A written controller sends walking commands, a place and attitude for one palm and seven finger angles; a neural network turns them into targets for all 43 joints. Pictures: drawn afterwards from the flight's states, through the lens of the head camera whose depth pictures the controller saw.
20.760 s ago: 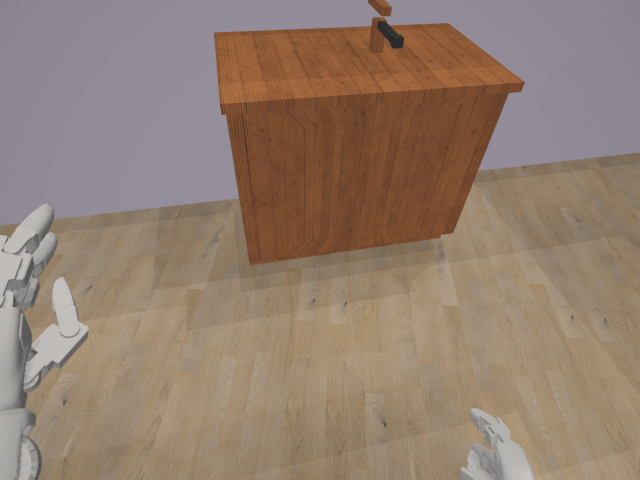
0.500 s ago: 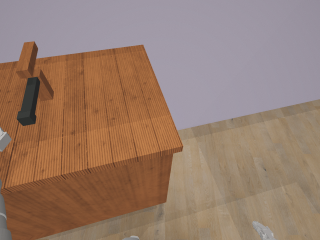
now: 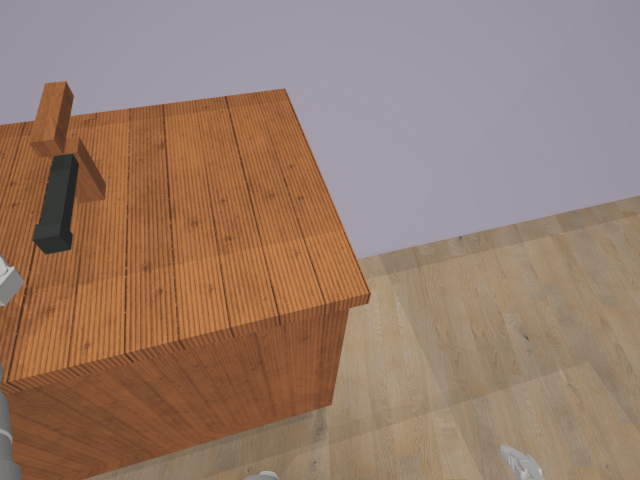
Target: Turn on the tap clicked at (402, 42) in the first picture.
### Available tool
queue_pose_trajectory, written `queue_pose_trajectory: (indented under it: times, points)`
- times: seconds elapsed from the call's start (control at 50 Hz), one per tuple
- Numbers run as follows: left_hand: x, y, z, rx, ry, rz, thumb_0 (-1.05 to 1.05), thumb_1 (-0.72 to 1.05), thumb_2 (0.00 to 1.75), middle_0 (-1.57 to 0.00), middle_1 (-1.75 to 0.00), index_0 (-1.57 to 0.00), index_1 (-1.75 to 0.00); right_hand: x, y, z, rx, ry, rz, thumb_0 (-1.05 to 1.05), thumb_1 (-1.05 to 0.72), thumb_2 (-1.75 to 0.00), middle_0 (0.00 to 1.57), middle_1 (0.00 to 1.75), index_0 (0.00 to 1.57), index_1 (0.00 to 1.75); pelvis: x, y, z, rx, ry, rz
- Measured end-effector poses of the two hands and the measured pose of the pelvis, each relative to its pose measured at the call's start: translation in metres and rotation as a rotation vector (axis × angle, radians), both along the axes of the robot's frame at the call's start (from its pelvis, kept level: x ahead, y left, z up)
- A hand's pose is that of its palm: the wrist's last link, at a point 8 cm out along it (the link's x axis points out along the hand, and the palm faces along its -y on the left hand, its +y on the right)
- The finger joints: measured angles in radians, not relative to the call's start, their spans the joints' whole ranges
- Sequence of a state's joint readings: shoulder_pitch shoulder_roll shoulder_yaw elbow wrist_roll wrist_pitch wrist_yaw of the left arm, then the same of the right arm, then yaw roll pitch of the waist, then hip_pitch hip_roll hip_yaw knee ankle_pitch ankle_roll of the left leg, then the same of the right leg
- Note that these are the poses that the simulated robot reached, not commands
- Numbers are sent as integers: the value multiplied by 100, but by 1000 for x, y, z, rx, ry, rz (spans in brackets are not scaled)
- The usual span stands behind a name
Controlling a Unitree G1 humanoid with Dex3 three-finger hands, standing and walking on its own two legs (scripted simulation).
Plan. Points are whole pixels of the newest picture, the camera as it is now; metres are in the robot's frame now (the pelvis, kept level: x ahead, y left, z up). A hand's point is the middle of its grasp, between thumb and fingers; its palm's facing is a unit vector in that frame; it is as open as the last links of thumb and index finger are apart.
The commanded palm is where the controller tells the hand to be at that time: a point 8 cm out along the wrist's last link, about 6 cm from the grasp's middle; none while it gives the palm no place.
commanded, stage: push the lever round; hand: left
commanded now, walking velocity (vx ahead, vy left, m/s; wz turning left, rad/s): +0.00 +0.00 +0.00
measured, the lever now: (53, 237) +0.36 +0.35 +0.10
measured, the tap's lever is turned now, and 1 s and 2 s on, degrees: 0 9 35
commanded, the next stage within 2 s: none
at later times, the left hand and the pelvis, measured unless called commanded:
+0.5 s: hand (42, 272) +0.31 +0.34 +0.10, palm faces +0.55 -0.83 -0.11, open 7.8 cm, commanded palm +0.27 +0.37 +0.10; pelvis +0.01 -0.01 +0.00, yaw +0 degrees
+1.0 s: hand (84, 265) +0.33 +0.30 +0.09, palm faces +0.60 -0.79 -0.08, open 7.7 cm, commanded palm +0.28 +0.33 +0.10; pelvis +0.00 -0.02 +0.00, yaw +0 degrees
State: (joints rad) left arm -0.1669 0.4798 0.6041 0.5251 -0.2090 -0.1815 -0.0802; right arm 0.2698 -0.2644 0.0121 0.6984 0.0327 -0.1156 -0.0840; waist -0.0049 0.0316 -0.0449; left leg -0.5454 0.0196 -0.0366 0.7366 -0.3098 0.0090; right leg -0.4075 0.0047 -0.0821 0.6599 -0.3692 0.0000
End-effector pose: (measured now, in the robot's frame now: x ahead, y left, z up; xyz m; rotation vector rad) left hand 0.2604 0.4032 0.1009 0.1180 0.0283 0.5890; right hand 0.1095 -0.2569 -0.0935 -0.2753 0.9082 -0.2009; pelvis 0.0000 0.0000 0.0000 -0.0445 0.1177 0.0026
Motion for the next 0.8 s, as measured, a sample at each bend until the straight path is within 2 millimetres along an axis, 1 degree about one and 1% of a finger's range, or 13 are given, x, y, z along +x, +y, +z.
queue_pose_trajectory:
  times: [0.1,0.26,0.36,0.42,0.52,0.62,0.8]
  points:
    - [2,-2,-4,-20,9,-7,2,90,90,-15,-15,-15,-15,6,2,0,1,-10,6,1,-90,-90,21,30,20,30,0,1,0,0,3,3]
    - [11,-19,-4,-16,-11,-25,2,90,90,-15,-15,-15,-15,15,3,2,9,-29,15,1,-90,-90,21,30,20,30,3,0,0,3,3,0]
    - [9,-23,-2,-14,-3,-13,2,90,90,-16,-15,-15,-15,18,2,3,20,-43,8,1,-90,-90,21,30,20,30,6,-2,1,5,-3,-4]
    - [7,-24,-1,-12,-3,-1,2,90,90,-16,-15,-15,-15,19,1,2,23,-41,10,1,-90,-90,21,30,20,30,7,-4,1,6,-6,-2]
    - [4,-33,1,-6,-14,-5,2,90,90,-15,-15,-15,-15,19,-1,0,28,-35,14,1,-90,-90,21,30,20,30,6,-6,1,7,-10,2]
    - [8,-39,-5,-31,-5,0,1,90,90,-15,-15,-15,-15,19,-5,-2,25,-26,14,1,-90,-90,21,30,20,30,4,-11,0,11,-10,6]
    - [10,-50,-4,-22,-11,32,3,93,92,-15,-15,-15,-15,17,-12,-4,26,-24,13,1,-90,-90,21,30,20,30,3,-17,0,12,-12,7]
